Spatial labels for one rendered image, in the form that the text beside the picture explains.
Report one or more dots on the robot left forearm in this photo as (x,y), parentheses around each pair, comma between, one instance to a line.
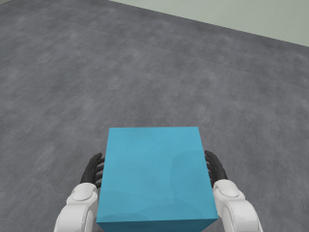
(81,210)

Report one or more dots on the robot left hand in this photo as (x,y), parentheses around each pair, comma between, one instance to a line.
(89,175)

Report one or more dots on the robot right hand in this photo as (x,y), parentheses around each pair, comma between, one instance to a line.
(216,171)

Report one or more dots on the robot right forearm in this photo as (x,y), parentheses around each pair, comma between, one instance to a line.
(237,214)

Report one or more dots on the carton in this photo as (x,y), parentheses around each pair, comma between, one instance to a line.
(155,179)

